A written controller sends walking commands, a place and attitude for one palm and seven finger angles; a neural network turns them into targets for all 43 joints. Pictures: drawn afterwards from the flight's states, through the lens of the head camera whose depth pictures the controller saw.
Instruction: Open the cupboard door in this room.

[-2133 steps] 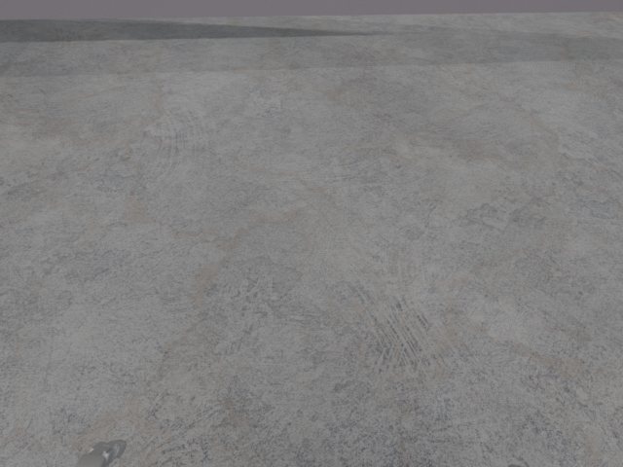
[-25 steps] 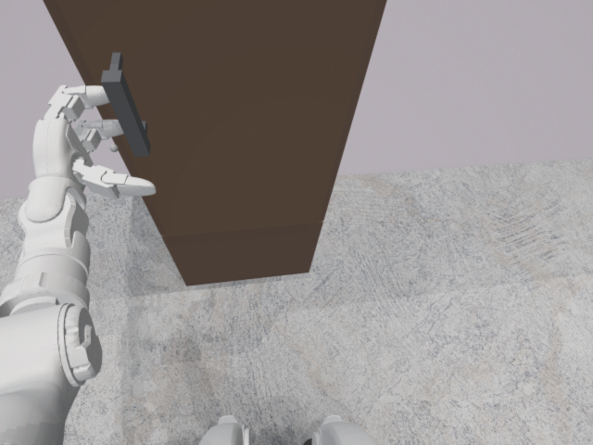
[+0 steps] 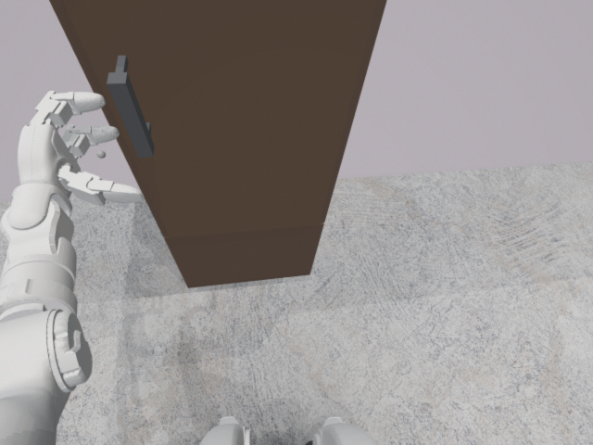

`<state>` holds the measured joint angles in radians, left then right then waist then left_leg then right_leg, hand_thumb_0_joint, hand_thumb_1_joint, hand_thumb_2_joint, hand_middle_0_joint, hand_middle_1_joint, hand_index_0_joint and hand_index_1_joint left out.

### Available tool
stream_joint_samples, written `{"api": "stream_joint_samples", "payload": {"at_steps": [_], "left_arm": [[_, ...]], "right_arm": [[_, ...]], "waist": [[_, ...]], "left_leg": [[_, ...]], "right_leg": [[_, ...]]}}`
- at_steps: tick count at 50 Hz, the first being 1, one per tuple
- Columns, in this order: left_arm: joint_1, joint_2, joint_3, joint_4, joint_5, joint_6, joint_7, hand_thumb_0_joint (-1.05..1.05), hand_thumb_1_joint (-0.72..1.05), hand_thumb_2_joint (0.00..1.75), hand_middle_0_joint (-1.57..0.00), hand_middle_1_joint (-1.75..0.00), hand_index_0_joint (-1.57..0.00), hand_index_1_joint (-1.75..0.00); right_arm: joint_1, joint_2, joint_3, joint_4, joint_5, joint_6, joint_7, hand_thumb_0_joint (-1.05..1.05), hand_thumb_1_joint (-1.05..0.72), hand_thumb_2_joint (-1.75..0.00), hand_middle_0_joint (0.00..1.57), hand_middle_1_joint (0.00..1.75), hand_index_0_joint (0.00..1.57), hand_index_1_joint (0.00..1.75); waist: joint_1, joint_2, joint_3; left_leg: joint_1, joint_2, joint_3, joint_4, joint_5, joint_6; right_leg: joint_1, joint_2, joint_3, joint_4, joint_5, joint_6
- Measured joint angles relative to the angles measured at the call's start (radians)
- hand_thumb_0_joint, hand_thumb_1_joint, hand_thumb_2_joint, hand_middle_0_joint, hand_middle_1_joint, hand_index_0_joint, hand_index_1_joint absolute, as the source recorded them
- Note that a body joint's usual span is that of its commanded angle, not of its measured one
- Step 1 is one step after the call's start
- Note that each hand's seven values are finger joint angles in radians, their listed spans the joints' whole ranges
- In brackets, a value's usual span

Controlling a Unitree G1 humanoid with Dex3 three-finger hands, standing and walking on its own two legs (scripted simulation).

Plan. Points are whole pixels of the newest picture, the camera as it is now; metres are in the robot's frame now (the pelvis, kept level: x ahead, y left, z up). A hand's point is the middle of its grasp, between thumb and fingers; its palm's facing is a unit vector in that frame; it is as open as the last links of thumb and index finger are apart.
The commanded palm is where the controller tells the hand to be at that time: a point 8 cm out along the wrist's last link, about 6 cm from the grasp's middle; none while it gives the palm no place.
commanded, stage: move the hooked fingers beside the handle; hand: left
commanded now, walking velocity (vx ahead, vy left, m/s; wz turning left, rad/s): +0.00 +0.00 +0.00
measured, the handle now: (134, 109) +0.57 +0.21 +0.09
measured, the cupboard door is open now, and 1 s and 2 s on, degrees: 0 0 0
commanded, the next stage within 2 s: slide the fingers in behind the handle in 1.24 s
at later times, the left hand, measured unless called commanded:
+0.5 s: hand (87, 148) +0.49 +0.26 +0.09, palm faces +0.10 -0.99 -0.03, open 14.0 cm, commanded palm +0.46 +0.30 +0.09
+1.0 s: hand (72, 157) +0.47 +0.27 +0.09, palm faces +0.10 -0.99 -0.01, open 14.0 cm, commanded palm +0.45 +0.31 +0.09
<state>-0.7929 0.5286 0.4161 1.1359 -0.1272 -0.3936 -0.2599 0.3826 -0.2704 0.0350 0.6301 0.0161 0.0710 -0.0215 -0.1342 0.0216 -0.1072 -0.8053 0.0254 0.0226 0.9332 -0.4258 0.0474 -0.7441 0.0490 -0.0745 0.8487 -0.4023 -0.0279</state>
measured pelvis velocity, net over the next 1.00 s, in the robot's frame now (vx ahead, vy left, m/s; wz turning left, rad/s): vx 0.01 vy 0.01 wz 0.00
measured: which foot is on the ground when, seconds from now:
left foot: down 0.00-1.00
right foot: down 0.00-1.00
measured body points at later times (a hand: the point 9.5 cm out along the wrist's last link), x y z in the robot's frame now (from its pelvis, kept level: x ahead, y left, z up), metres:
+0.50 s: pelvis +0.00 +0.00 +0.00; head +0.11 +0.03 +0.43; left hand +0.47 +0.31 +0.09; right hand +0.01 -0.27 -0.11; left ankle +0.01 +0.08 -0.69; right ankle +0.00 -0.11 -0.69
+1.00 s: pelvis +0.01 +0.01 +0.00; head +0.11 +0.04 +0.44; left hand +0.46 +0.33 +0.09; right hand +0.04 -0.27 -0.10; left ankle +0.01 +0.08 -0.69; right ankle +0.00 -0.11 -0.69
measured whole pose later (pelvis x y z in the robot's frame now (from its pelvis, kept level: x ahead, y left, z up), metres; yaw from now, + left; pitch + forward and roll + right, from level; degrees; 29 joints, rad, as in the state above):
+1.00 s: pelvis +0.01 +0.01 +0.00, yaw +0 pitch +18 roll -4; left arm -0.79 0.61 0.45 1.15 -0.15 -0.36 -0.35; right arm 0.36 -0.28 0.04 0.61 0.02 0.08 -0.04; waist -0.13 0.02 -0.10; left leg -0.82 0.02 0.01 0.94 -0.44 0.05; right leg -0.74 0.05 -0.08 0.84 -0.40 -0.02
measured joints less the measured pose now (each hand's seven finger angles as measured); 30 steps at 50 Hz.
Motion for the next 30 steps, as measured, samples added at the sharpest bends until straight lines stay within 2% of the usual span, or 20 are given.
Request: {"api": "stream_joint_samples", "payload": {"at_steps": [15,21,30], "left_arm": [[-0.043,0.058,0.012,0.034,-0.005,0.009,-0.045,-0.01,-0.5,0.3,-0.3,-1.2,-0.3,-1.2],[-0.036,0.079,0.044,0.04,0.004,0.027,-0.052,-0.01,-0.5,0.3,-0.3,-1.2,-0.3,-1.2],[-0.016,0.084,0.054,0.013,-0.011,0.021,-0.072,-0.01,-0.49,0.3,-0.3,-1.2,-0.3,-1.2]], "right_arm": [[0.007,-0.014,0.005,0.006,0.0,-0.005,-0.013,0.01,-0.91,-0.9,0.21,0.3,0.2,0.3],[0.013,-0.012,0.009,-0.004,0.0,-0.001,-0.016,0.01,-0.91,-0.9,0.21,0.3,0.2,0.3],[0.021,-0.007,0.008,-0.002,0.0,0.009,-0.013,0.01,-0.91,-0.9,0.21,0.3,0.2,0.3]], "waist": [[-0.009,0.0,0.009],[-0.018,-0.001,0.008],[-0.012,-0.001,0.001]], "left_leg": [[-0.033,0.001,-0.008,0.013,0.001,-0.001],[-0.035,0.005,-0.002,0.011,-0.002,0.0],[-0.027,0.007,0.0,0.007,-0.01,0.001]], "right_leg": [[-0.027,0.002,-0.008,0.006,0.003,-0.001],[-0.032,0.005,-0.001,0.004,0.003,0.0],[-0.023,0.008,0.002,-0.006,-0.001,0.002]]}}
